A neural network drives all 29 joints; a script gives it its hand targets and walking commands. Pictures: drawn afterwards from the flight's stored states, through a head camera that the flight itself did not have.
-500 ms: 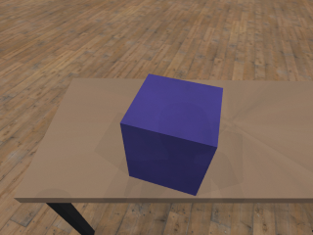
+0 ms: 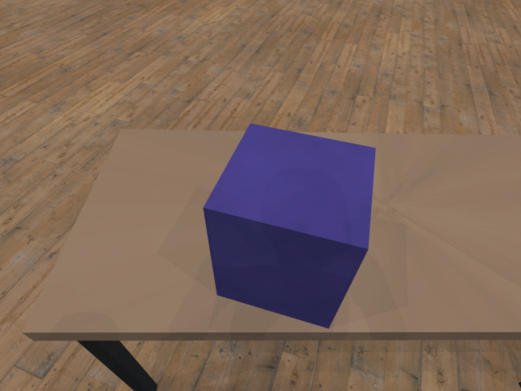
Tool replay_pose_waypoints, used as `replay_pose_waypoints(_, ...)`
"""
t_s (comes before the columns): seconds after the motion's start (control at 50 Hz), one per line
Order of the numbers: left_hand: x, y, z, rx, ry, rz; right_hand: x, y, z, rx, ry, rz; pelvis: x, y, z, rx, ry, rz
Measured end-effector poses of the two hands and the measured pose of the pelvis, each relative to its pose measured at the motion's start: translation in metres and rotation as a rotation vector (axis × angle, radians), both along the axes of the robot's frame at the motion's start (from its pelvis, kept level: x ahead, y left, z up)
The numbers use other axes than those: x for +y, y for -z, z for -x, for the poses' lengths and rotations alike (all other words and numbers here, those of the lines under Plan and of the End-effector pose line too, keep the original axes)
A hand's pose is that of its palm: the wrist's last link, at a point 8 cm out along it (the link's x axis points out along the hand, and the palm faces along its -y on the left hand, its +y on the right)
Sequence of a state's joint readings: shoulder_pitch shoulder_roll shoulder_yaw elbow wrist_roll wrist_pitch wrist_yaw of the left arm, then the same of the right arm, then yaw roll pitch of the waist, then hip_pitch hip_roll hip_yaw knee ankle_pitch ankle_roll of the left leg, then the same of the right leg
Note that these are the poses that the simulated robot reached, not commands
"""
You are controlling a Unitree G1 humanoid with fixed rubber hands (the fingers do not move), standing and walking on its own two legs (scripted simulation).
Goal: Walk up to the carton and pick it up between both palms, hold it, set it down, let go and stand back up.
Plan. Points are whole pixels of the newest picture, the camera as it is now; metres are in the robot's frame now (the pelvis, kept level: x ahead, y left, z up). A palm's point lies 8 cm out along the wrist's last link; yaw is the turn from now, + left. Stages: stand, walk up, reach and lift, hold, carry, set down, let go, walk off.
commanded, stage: stand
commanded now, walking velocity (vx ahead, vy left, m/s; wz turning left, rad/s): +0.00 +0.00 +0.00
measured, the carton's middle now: (290, 227) +0.40 -0.04 +0.04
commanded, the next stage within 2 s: none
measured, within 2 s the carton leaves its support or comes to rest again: neither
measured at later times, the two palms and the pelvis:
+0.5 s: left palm out of the picture +0.06 +0.28 -0.13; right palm out of the picture +0.06 -0.27 -0.13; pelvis +0.00 +0.00 +0.00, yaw +0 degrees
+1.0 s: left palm out of the picture +0.06 +0.27 -0.14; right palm out of the picture +0.05 -0.28 -0.13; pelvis +0.00 +0.00 +0.00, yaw +0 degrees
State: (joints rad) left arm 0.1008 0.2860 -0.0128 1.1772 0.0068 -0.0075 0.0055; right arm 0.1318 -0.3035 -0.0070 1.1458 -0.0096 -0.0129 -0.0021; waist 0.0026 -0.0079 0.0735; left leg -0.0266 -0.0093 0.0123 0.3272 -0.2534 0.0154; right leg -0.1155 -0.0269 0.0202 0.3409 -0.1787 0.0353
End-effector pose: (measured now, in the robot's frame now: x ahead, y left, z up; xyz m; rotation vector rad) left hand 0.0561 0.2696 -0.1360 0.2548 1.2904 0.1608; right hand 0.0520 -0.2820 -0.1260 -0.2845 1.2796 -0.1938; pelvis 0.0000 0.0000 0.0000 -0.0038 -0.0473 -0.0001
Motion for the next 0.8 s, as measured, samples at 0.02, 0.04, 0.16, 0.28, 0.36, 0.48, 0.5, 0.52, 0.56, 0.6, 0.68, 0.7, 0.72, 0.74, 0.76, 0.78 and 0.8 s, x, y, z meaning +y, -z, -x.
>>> replay_pose_waypoints(0.02, 0.0000, 0.0002, 0.0000, 0.001, 0.000, 0.000, 0.0003, 0.0001, -0.0001, 0.001, 0.000, 0.000, 0.0003, 0.0000, -0.0002, 0.000, 0.000, 0.000)
replay_pose_waypoints(0.04, -0.0001, 0.0004, -0.0001, 0.003, 0.001, 0.001, 0.0007, 0.0002, -0.0003, 0.002, 0.001, 0.000, 0.0006, 0.0001, -0.0004, 0.000, 0.000, 0.000)
replay_pose_waypoints(0.16, 0.0010, 0.0009, -0.0015, 0.002, 0.000, 0.005, 0.0034, 0.0006, -0.0020, 0.004, -0.001, -0.001, 0.0020, 0.0003, -0.0018, 0.001, -0.002, 0.001)
replay_pose_waypoints(0.28, 0.0038, 0.0003, -0.0028, 0.001, -0.003, -0.002, 0.0050, 0.0012, -0.0045, -0.001, -0.001, -0.001, 0.0031, 0.0006, -0.0031, -0.001, -0.001, 0.000)
replay_pose_waypoints(0.36, 0.0054, -0.0006, -0.0029, 0.002, -0.004, -0.005, 0.0062, 0.0022, -0.0055, -0.004, -0.002, -0.004, 0.0038, 0.0008, -0.0037, -0.002, -0.003, -0.001)
replay_pose_waypoints(0.48, 0.0066, -0.0013, -0.0032, -0.001, -0.005, -0.010, 0.0079, 0.0029, -0.0064, -0.003, -0.006, -0.011, 0.0039, 0.0007, -0.0043, -0.003, -0.005, -0.001)
replay_pose_waypoints(0.5, 0.0065, -0.0013, -0.0031, 0.000, -0.004, -0.010, 0.0080, 0.0029, -0.0066, -0.003, -0.005, -0.012, 0.0039, 0.0007, -0.0044, -0.002, -0.005, -0.002)
replay_pose_waypoints(0.52, 0.0064, -0.0012, -0.0031, 0.000, -0.004, -0.010, 0.0080, 0.0028, -0.0068, -0.003, -0.005, -0.012, 0.0040, 0.0007, -0.0045, -0.002, -0.004, -0.002)
replay_pose_waypoints(0.56, 0.0062, -0.0011, -0.0032, 0.001, -0.005, -0.010, 0.0079, 0.0027, -0.0072, -0.003, -0.005, -0.011, 0.0041, 0.0006, -0.0045, -0.002, -0.005, -0.001)
replay_pose_waypoints(0.6, 0.0058, -0.0010, -0.0035, -0.002, -0.004, -0.007, 0.0074, 0.0024, -0.0075, -0.003, -0.006, -0.009, 0.0042, 0.0006, -0.0045, -0.003, -0.005, 0.000)
replay_pose_waypoints(0.68, 0.0049, -0.0004, -0.0034, -0.004, -0.005, -0.004, 0.0060, 0.0015, -0.0070, -0.004, -0.006, -0.004, 0.0045, 0.0006, -0.0045, -0.003, -0.006, -0.001)
replay_pose_waypoints(0.7, 0.0046, -0.0001, -0.0032, -0.003, -0.004, -0.003, 0.0056, 0.0013, -0.0068, -0.004, -0.005, -0.003, 0.0045, 0.0006, -0.0044, -0.003, -0.005, -0.001)
replay_pose_waypoints(0.72, 0.0043, 0.0001, -0.0032, -0.002, -0.004, -0.002, 0.0053, 0.0010, -0.0065, -0.003, -0.006, -0.001, 0.0045, 0.0006, -0.0043, -0.003, -0.005, -0.001)
replay_pose_waypoints(0.74, 0.0041, 0.0004, -0.0032, -0.003, -0.004, -0.001, 0.0051, 0.0008, -0.0064, -0.002, -0.006, 0.001, 0.0044, 0.0007, -0.0042, -0.003, -0.005, -0.001)
replay_pose_waypoints(0.76, 0.0038, 0.0006, -0.0032, -0.003, -0.003, 0.000, 0.0050, 0.0005, -0.0063, -0.002, -0.006, 0.001, 0.0043, 0.0007, -0.0042, -0.003, -0.004, -0.001)
replay_pose_waypoints(0.78, 0.0037, 0.0009, -0.0032, -0.003, -0.003, 0.001, 0.0049, 0.0003, -0.0062, -0.002, -0.006, 0.003, 0.0042, 0.0007, -0.0041, -0.004, -0.004, -0.001)
replay_pose_waypoints(0.8, 0.0036, 0.0010, -0.0031, -0.003, -0.003, 0.001, 0.0048, 0.0001, -0.0061, -0.003, -0.007, 0.004, 0.0042, 0.0007, -0.0040, -0.004, -0.003, -0.001)
